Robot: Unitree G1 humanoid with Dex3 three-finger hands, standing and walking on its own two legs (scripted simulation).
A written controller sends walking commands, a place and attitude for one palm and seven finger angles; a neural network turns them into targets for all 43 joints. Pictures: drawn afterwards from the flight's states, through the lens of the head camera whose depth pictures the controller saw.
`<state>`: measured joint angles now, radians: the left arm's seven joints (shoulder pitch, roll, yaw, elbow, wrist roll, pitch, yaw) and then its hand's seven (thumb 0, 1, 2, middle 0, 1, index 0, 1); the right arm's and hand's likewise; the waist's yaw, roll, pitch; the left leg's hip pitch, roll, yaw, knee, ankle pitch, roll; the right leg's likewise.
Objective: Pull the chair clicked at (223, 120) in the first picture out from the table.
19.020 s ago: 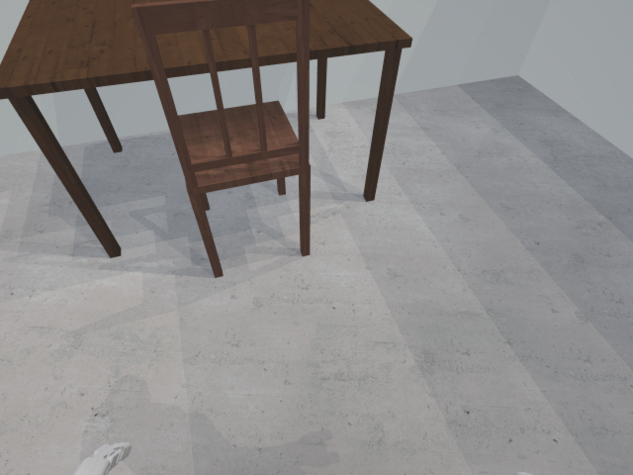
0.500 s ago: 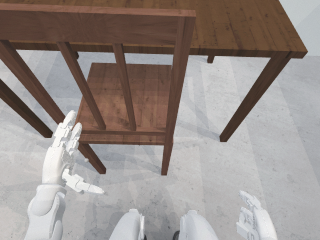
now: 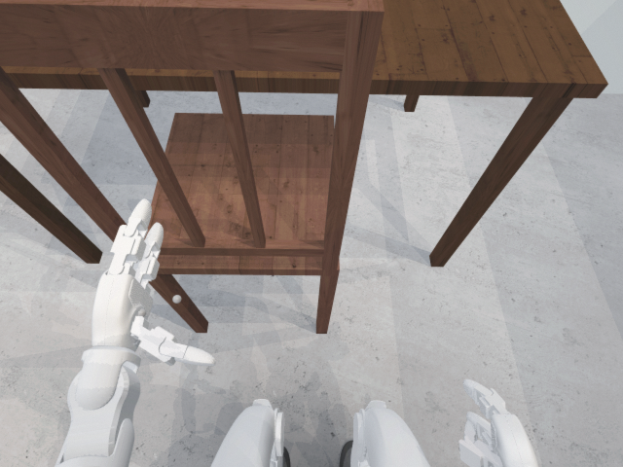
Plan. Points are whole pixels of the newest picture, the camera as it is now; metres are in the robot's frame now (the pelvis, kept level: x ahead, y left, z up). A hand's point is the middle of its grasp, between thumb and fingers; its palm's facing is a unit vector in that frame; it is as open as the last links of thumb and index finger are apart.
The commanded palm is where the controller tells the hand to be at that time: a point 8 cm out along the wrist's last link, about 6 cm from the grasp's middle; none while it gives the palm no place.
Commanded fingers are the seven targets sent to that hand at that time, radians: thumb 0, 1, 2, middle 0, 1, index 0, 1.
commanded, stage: aim the fingers beside a spindle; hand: left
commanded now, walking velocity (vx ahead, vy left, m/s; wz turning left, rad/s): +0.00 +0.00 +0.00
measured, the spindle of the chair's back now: (168, 180) +0.46 +0.21 +0.06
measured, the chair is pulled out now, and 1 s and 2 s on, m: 0.00 0.00 0.00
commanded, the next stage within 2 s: none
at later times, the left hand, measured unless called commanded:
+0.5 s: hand (173, 306) +0.30 +0.18 +0.01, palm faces +0.04 -1.00 -0.05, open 16.9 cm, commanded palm +0.28 +0.23 +0.02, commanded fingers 0.00 -0.50 0.30 -0.06 -0.08 -0.06 -0.08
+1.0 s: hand (172, 306) +0.30 +0.18 +0.03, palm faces +0.01 -1.00 -0.05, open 16.9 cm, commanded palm +0.28 +0.23 +0.02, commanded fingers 0.00 -0.50 0.30 -0.06 -0.08 -0.06 -0.08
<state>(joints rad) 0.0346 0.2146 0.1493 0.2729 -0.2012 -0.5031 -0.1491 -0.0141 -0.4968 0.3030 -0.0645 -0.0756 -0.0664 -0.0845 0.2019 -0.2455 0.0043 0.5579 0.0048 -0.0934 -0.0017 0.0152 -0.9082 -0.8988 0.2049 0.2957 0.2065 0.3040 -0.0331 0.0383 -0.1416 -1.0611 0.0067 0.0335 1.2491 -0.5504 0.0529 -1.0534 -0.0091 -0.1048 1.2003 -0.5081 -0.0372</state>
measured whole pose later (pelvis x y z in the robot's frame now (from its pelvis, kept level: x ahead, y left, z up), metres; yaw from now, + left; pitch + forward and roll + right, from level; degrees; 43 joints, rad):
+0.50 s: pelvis +0.00 -0.01 +0.00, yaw +0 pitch +21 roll -2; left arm 0.02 0.24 0.18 0.36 -0.22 -0.47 -0.18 -0.01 -0.50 0.30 -0.06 -0.08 -0.06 -0.08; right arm 0.19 -0.25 0.01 0.54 0.02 -0.08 0.00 0.01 -0.91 -0.90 0.21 0.30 0.21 0.30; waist -0.03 0.04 -0.15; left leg -1.07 0.01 0.02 1.26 -0.55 0.04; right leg -1.06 -0.01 -0.12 1.21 -0.52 -0.05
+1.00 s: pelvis +0.00 +0.00 +0.00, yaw +1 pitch +21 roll -2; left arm 0.07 0.22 0.15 0.26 -0.23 -0.52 -0.19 -0.01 -0.50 0.30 -0.06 -0.08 -0.07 -0.08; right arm 0.20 -0.26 0.00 0.56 0.01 -0.12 -0.01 0.01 -0.91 -0.90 0.20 0.30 0.21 0.30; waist -0.03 0.04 -0.15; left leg -1.06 0.00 0.02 1.25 -0.55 0.05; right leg -1.04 -0.01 -0.12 1.19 -0.51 -0.04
